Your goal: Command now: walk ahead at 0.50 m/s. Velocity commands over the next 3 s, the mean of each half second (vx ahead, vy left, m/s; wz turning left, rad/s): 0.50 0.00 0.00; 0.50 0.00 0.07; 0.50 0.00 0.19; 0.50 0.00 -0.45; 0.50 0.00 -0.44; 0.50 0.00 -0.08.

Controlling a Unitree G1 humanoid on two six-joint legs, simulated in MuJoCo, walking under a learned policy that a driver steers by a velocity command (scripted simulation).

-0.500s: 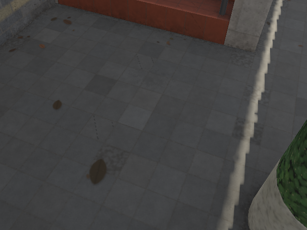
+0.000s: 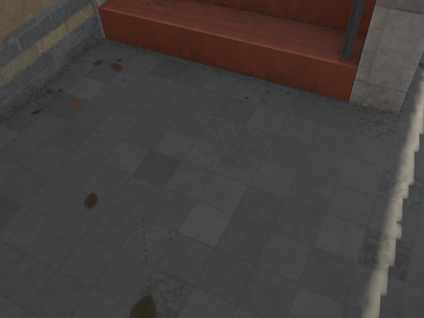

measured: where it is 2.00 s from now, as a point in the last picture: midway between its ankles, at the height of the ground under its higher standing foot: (208, 187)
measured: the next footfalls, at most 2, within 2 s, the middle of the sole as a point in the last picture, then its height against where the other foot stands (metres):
left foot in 0.30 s outside the picture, level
right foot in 0.86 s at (260, 283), level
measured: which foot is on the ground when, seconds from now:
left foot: up 0.00-0.28, down 0.30-0.88, up 0.90-1.00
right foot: down 0.00-0.30, up 0.32-0.84, down 0.86-1.00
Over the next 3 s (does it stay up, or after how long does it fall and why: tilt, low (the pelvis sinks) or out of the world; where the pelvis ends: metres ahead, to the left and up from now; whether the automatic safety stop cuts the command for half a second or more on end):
stays up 1.55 -0.02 -0.01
